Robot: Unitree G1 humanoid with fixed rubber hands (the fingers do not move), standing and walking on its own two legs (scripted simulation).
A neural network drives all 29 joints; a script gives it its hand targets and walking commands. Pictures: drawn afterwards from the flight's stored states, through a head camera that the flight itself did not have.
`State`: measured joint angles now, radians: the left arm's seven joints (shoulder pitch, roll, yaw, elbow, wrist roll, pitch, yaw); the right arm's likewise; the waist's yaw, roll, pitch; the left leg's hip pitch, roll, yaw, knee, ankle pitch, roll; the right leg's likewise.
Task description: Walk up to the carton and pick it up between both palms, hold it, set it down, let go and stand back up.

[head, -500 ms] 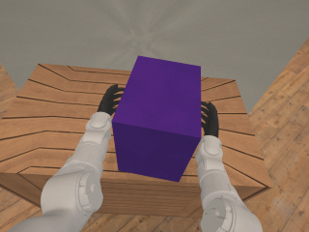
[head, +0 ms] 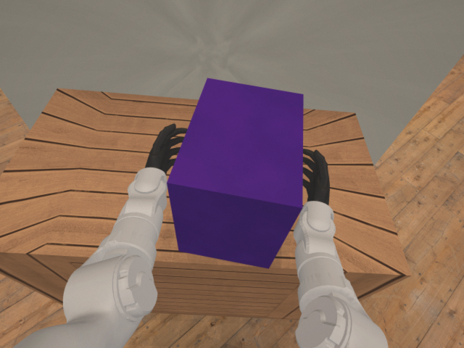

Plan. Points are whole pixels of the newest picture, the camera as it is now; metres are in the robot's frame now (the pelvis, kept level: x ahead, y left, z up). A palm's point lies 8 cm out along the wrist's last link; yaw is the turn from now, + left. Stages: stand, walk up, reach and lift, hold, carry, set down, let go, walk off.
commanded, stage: set down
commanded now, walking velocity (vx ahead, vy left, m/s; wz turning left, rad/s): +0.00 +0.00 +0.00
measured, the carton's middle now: (238, 175) +0.46 +0.00 -0.02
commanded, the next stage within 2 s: none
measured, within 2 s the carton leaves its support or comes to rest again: neither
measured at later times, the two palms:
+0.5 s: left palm (158, 169) +0.42 +0.15 +0.05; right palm (315, 198) +0.39 -0.14 +0.04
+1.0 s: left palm (158, 169) +0.42 +0.15 +0.04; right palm (316, 197) +0.39 -0.14 +0.04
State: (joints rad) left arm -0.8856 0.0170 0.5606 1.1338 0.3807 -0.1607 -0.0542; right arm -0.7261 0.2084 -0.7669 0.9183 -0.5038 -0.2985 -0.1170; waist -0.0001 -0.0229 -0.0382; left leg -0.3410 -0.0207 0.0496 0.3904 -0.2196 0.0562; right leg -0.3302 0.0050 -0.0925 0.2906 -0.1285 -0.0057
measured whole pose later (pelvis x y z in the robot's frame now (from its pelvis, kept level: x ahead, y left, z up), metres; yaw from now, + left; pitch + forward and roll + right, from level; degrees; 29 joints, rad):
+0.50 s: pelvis -0.01 +0.00 +0.00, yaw +0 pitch +10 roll -2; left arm -0.88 0.00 0.61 1.10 0.42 -0.19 -0.07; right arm -0.74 0.23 -0.81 0.88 -0.55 -0.30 -0.09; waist 0.00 -0.03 -0.03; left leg -0.37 -0.02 0.05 0.40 -0.21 0.06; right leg -0.36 0.00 -0.09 0.30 -0.12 -0.01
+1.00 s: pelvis -0.01 +0.00 +0.00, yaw +0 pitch +11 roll -2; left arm -0.88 -0.01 0.64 1.09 0.45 -0.21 -0.07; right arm -0.75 0.23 -0.81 0.87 -0.57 -0.29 -0.08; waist -0.01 -0.03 -0.03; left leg -0.38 -0.02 0.06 0.41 -0.22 0.06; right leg -0.37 0.00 -0.08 0.32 -0.13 0.00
